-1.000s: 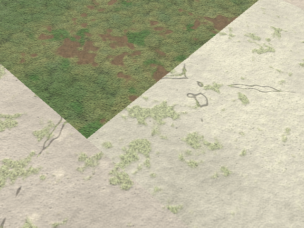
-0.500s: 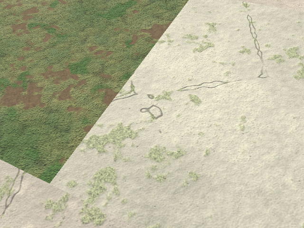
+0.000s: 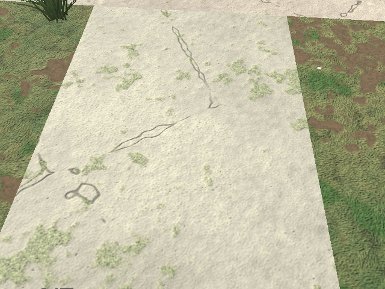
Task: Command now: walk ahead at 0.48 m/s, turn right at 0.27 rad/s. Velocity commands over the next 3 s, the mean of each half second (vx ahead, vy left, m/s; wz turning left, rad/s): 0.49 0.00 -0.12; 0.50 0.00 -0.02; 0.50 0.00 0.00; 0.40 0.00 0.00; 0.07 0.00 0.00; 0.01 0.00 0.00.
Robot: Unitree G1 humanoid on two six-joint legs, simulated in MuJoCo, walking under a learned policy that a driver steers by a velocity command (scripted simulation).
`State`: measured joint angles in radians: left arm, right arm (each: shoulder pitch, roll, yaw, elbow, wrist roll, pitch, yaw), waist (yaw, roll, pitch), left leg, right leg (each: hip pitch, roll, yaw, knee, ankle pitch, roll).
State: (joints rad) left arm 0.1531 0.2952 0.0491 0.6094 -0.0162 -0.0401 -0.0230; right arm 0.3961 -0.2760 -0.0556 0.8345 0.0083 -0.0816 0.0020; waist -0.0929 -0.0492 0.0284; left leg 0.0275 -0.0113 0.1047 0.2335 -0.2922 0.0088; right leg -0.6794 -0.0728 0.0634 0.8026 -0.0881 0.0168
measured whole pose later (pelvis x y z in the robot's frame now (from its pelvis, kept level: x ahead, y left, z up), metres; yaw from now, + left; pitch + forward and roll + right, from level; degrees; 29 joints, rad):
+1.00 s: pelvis +0.57 +0.00 +0.01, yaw -2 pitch +1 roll +1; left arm 0.14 0.29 0.04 0.74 0.00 -0.06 0.00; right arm 0.35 -0.28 -0.04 0.84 0.00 -0.08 0.02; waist -0.07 -0.04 0.03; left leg -0.06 -0.07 0.05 0.22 -0.18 0.07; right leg -0.66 -0.12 0.05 0.76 -0.02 0.02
